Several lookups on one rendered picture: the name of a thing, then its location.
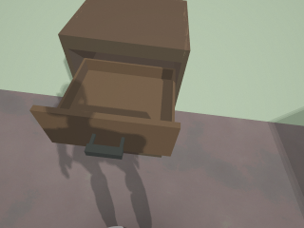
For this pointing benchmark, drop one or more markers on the cabinet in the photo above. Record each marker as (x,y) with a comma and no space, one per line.
(142,32)

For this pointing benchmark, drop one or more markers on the handle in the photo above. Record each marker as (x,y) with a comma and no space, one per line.
(104,151)

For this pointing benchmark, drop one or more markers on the drawer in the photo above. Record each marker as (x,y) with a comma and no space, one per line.
(114,100)

